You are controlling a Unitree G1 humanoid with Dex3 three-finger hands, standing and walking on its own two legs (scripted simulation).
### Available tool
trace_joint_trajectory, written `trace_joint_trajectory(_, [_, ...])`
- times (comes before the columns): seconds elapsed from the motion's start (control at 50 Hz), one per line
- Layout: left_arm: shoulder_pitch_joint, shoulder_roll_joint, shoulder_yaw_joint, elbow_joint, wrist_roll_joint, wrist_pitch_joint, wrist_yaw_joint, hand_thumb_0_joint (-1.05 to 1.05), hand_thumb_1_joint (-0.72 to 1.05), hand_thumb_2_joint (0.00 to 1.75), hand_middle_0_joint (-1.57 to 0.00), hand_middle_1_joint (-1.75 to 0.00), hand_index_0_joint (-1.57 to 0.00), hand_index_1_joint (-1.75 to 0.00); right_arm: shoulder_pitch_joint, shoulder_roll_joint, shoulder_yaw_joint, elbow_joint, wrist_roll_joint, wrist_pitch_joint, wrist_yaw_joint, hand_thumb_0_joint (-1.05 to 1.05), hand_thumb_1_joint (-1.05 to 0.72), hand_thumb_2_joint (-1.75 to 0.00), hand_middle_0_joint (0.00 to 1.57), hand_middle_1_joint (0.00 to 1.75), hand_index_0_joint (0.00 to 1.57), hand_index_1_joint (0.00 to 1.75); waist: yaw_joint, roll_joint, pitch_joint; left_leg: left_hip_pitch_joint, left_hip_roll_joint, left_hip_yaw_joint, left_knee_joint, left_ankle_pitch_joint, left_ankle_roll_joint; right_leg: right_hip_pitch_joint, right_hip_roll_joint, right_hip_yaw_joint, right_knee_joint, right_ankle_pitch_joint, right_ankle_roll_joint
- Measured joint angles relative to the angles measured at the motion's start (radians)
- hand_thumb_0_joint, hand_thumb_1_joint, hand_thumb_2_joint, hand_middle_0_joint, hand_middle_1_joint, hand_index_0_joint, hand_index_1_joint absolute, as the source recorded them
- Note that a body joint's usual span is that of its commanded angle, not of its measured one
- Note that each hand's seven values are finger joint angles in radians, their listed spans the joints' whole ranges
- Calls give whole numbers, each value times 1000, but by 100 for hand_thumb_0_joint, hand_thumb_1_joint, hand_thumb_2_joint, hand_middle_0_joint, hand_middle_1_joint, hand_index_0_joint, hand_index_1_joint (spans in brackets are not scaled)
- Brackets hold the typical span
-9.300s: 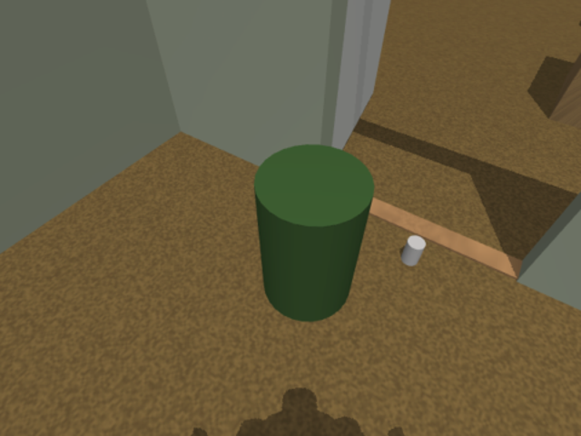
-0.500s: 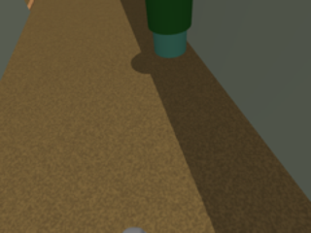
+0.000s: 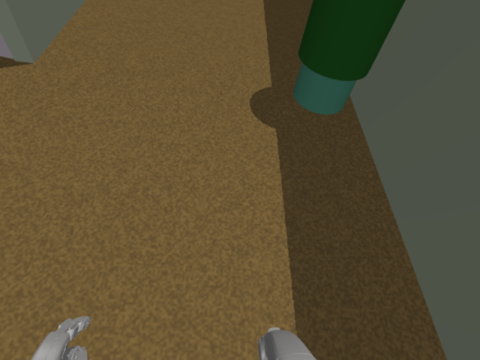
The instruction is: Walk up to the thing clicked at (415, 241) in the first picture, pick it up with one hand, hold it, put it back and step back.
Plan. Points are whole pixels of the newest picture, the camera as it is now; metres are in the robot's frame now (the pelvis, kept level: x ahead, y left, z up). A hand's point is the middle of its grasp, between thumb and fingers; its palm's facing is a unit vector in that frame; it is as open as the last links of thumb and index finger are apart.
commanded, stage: walk up
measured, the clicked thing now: out of the picture -0.60 +1.23 -0.71
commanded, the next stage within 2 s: none
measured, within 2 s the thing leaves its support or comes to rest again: neither
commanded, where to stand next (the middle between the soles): +0.13 -0.04 m, yaw +110 degrees
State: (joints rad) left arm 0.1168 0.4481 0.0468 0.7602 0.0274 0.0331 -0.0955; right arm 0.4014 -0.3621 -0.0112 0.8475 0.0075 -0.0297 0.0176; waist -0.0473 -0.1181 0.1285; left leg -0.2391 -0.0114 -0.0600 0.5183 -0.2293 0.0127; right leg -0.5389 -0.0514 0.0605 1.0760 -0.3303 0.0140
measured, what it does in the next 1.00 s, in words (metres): steps to the right, turning left: right foot, then left foot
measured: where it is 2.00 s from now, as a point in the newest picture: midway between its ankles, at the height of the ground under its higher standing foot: outside the picture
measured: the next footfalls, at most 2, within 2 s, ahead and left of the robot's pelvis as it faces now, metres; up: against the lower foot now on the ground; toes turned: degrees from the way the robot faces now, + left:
right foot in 0.22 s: +0.23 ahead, -0.18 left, +0.00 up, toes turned +14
left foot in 0.70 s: +0.04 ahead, -0.01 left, +0.00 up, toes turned +43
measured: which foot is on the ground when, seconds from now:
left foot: down 0.00-0.22, up 0.24-0.68, down 0.70-1.00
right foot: up 0.00-0.20, down 0.22-0.74, up 0.76-1.00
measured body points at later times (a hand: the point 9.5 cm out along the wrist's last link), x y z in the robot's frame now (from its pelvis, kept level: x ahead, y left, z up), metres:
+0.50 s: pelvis +0.09 -0.13 -0.01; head +0.15 -0.12 +0.44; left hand +0.08 +0.20 -0.11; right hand +0.35 -0.36 -0.12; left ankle +0.03 +0.00 -0.68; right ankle +0.19 -0.19 -0.74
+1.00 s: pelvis +0.05 -0.13 -0.01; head +0.07 -0.08 +0.44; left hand -0.15 +0.16 -0.11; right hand +0.35 -0.27 -0.10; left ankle +0.01 -0.04 -0.74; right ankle +0.17 -0.20 -0.70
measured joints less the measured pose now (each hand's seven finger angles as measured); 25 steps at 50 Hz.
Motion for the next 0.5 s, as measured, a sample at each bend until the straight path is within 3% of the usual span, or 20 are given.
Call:
trace_joint_trajectory(0.1, [-7,13,27,13,-10,36,16,1,91,90,-20,-30,-20,-30,36,5,2,-1,-15,7,-22,0,-90,-90,21,30,21,30,12,10,-17,42,-9,-92,-19,-33,-34,-17,-9,31,-149,61,16])
trace_joint_trajectory(0.2, [-30,7,35,17,-31,23,44,1,91,90,-20,-30,-20,-30,-17,-36,-18,-40,-21,33,-39,0,-90,-90,21,30,21,30,29,45,2,-6,-26,-188,86,-115,-86,101,19,22,-431,131,-19])
trace_joint_trajectory(0.22, [-32,-3,36,21,-29,15,50,1,91,90,-20,-30,-20,-30,-40,-55,-24,-47,-17,40,-43,0,-90,-90,21,30,21,30,40,66,7,-29,-23,-202,132,-143,-89,116,29,12,-462,161,-15])
trace_joint_trajectory(0.24, [-37,-22,35,25,-24,10,57,1,91,90,-20,-30,-20,-30,-77,-75,-33,-50,-12,49,-49,0,-90,-90,21,30,21,30,43,102,21,-59,-12,-210,193,-155,-64,110,42,-13,-442,149,-10])
trace_joint_trajectory(0.26, [-40,-37,27,26,-17,11,60,1,91,90,-20,-30,-20,-30,-111,-87,-42,-56,-10,56,-58,0,-90,-90,20,30,21,30,38,125,35,-97,-14,-199,262,-200,-43,105,38,-39,-421,130,-8])
trace_joint_trajectory(0.32, [-56,-71,8,26,-8,19,55,1,91,90,-20,-30,-20,-30,-171,-101,-52,-83,-13,54,-67,0,-91,-90,20,30,20,30,43,127,58,-199,-32,-61,455,-298,-17,114,-20,-87,-409,104,-19])
trace_joint_trajectory(0.38, [-48,-94,-4,23,-9,9,56,1,91,90,-20,-30,-20,-30,-208,-113,-50,-105,-10,56,-41,0,-91,-90,20,30,20,30,65,131,57,-247,-17,12,556,-241,-6,138,-43,-128,-445,114,-35])
trace_joint_trajectory(0.5, [-16,-88,1,9,-9,-8,68,1,90,90,-21,-30,-21,-30,-218,-85,-36,-117,-17,84,8,0,-91,-90,20,30,20,30,73,128,31,-226,34,41,521,-180,-16,187,-52,-265,-462,95,-64])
